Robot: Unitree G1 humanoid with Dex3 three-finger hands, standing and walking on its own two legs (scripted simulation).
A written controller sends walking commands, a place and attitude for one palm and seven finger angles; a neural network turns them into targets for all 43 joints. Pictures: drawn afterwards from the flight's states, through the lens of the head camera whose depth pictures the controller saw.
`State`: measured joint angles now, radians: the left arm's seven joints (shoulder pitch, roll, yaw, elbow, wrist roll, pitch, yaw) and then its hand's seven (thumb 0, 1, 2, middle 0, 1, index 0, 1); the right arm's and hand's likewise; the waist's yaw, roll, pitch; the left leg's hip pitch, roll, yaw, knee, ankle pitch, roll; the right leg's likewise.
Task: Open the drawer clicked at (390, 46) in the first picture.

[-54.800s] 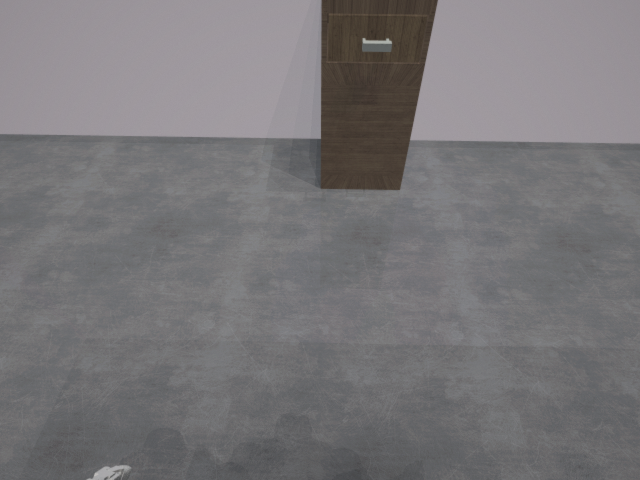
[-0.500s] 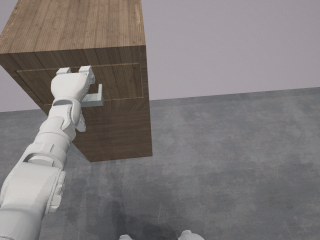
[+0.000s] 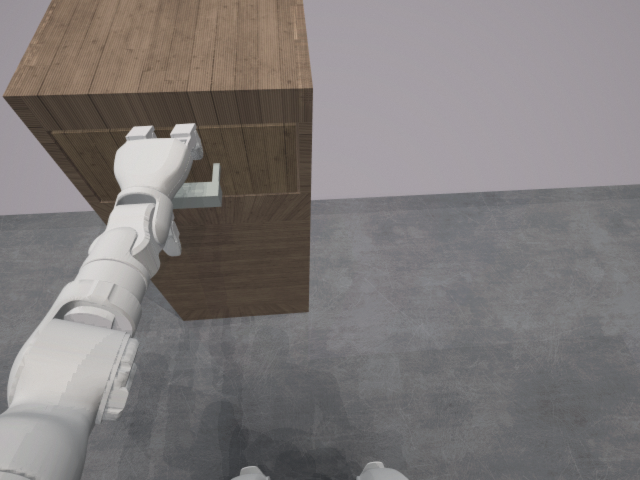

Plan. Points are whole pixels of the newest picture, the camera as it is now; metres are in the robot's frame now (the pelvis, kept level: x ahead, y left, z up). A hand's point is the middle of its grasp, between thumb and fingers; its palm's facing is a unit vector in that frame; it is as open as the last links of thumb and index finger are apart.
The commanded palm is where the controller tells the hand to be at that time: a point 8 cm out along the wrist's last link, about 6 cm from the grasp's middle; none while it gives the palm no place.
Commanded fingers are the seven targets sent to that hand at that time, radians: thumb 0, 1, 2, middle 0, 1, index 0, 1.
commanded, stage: re-aim the fingers above the handle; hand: left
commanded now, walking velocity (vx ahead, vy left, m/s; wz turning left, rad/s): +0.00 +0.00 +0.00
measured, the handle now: (188, 183) +0.56 +0.17 -0.03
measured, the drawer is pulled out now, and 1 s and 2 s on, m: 0.00 0.00 0.00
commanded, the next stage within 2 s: lower the fingers behind the handle in 0.84 s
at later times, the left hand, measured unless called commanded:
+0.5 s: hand (165, 195) +0.49 +0.18 +0.03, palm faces -0.05 -0.03 -1.00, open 13.9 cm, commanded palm +0.47 +0.18 +0.09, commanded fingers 0.00 -0.50 0.30 -0.30 -1.20 -0.30 -1.20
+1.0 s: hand (170, 192) +0.49 +0.18 +0.03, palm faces -0.06 -0.02 -1.00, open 13.9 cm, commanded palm +0.47 +0.18 +0.08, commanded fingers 0.00 -0.50 0.30 -0.30 -1.20 -0.30 -1.20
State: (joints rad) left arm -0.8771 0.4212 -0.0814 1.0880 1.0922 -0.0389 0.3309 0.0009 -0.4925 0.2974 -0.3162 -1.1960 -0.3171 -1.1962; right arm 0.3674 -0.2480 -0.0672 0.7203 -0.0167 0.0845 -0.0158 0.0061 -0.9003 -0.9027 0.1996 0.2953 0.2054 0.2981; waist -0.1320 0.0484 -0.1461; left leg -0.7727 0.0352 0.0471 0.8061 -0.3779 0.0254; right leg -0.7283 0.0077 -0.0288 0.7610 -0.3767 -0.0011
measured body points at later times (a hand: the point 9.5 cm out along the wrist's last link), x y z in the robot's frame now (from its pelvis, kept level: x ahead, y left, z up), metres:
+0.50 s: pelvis +0.00 +0.00 +0.00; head +0.09 -0.01 +0.44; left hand +0.48 +0.18 +0.09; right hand +0.00 -0.28 -0.13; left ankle -0.01 +0.10 -0.70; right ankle -0.02 -0.12 -0.70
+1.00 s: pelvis +0.00 -0.01 +0.00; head +0.09 -0.02 +0.44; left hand +0.49 +0.18 +0.09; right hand -0.01 -0.28 -0.13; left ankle -0.01 +0.10 -0.70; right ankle -0.02 -0.12 -0.70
